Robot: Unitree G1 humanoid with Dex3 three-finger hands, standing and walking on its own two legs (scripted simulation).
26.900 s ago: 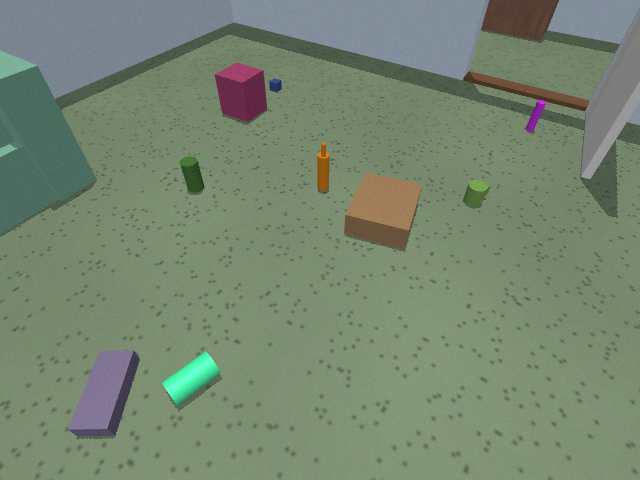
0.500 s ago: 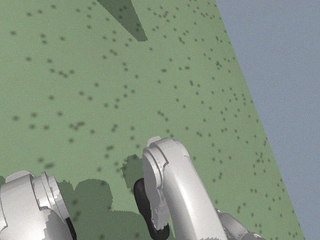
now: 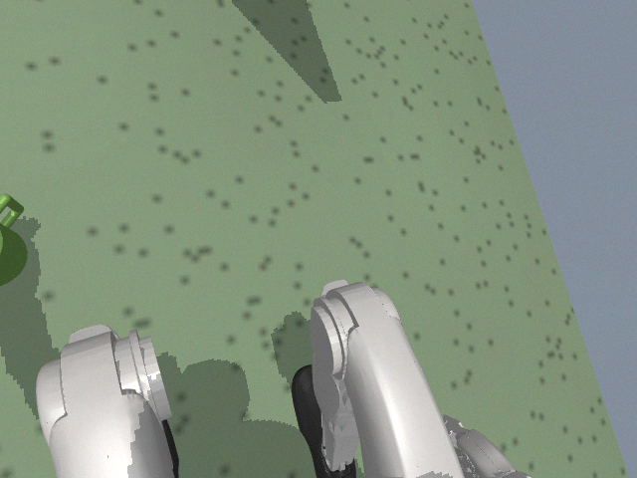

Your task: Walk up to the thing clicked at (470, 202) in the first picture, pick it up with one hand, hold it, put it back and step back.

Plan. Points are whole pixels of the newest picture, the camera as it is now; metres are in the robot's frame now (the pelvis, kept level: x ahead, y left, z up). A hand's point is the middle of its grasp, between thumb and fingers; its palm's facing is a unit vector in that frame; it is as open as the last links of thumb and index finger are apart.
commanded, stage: settle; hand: left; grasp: from above
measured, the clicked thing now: out of the picture +0.44 +0.35 -0.24
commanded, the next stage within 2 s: lift in 0.40 s
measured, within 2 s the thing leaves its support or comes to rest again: neither
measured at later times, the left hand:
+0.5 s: hand out of the picture +0.40 +0.36 -0.12, palm faces -0.46 -0.12 -0.88, open 11.2 cm
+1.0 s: hand out of the picture +0.36 +0.36 +0.00, palm faces -0.44 -0.14 -0.89, open 11.2 cm
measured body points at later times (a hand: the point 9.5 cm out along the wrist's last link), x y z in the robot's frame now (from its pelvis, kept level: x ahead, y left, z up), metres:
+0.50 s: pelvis -0.01 +0.00 +0.04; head +0.21 +0.09 +0.42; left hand +0.42 +0.36 -0.07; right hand +0.09 -0.27 -0.06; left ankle +0.07 +0.14 -0.27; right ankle +0.09 -0.12 -0.27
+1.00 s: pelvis -0.02 +0.00 +0.11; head +0.17 +0.08 +0.51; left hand +0.38 +0.36 +0.05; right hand +0.11 -0.26 +0.00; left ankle +0.07 +0.14 -0.27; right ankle +0.09 -0.12 -0.27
